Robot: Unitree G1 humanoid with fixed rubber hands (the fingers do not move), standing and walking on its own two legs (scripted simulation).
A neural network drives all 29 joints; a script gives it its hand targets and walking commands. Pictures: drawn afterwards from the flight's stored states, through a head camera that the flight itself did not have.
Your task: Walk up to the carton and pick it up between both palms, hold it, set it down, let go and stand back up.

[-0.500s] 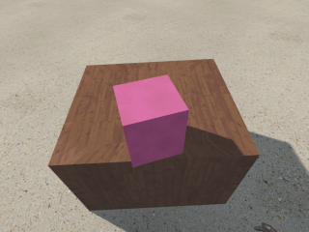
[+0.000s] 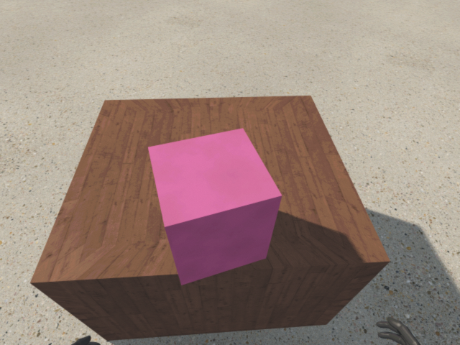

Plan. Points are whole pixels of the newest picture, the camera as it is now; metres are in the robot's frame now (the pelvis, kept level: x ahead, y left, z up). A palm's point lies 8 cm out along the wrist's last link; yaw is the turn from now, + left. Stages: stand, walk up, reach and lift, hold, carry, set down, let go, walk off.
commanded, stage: walk up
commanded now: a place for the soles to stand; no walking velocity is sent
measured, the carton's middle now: (211, 207) +0.42 +0.06 -0.05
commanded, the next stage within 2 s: none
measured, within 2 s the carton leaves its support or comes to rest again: neither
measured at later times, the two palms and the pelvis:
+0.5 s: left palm out of the picture +0.13 +0.29 -0.07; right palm out of the picture +0.13 -0.28 -0.06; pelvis +0.01 +0.01 +0.01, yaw +0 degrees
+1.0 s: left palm out of the picture +0.10 +0.31 -0.08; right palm out of the picture +0.11 -0.26 -0.05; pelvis +0.00 +0.03 +0.01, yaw +0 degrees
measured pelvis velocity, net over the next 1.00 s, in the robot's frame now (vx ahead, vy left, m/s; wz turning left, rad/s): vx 0.00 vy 0.03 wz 0.01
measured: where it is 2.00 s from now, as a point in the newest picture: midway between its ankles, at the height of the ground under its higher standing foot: outside the picture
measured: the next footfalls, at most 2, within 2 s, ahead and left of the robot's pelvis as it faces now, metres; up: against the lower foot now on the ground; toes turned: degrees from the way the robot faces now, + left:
none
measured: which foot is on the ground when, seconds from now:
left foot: down 0.00-1.00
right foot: down 0.00-1.00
